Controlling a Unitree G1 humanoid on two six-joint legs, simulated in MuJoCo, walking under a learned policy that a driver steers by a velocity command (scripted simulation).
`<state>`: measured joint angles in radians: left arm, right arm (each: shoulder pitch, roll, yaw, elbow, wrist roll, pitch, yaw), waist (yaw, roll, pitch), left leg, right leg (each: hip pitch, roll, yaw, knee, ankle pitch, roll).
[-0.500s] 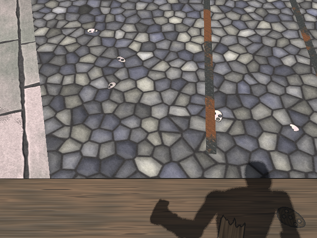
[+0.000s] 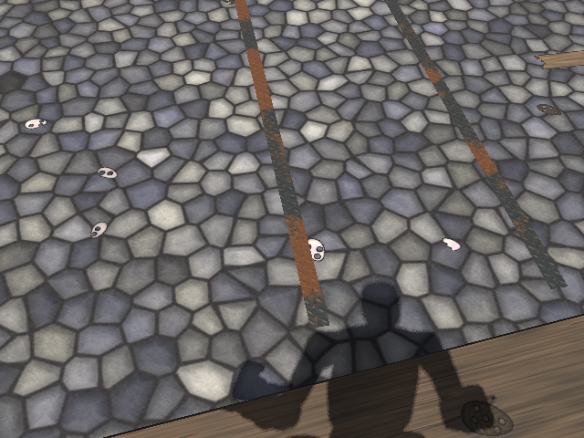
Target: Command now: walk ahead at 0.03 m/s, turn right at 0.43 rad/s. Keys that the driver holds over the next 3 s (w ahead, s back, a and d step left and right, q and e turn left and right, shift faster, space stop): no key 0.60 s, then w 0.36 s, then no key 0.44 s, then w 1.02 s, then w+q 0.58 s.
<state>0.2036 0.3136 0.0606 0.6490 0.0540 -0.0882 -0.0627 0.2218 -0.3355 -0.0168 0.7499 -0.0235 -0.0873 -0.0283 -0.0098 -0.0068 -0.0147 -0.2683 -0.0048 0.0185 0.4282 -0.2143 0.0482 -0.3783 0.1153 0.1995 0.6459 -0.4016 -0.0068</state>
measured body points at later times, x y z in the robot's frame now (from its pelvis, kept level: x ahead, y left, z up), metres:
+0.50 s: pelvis +0.01 +0.01 -0.01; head +0.03 +0.01 +0.44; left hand +0.19 +0.26 -0.10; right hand +0.16 -0.27 -0.09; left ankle +0.00 +0.11 -0.74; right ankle -0.02 -0.12 -0.74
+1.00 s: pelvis +0.10 -0.02 +0.00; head +0.10 -0.03 +0.45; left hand +0.15 +0.23 -0.12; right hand +0.20 -0.29 -0.11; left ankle +0.07 +0.10 -0.66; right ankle +0.01 -0.11 -0.74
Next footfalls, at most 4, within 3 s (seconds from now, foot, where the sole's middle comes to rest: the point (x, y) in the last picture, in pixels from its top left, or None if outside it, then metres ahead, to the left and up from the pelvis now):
0.24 right None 0.02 -0.13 -0.78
1.18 left None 0.33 0.08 -0.78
1.52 right None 0.28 -0.13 -0.78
1.96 left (262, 428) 0.51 0.09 -0.78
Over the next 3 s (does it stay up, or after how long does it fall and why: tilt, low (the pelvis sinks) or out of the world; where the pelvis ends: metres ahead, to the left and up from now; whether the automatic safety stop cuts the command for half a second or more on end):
stays up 1.00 0.01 -0.13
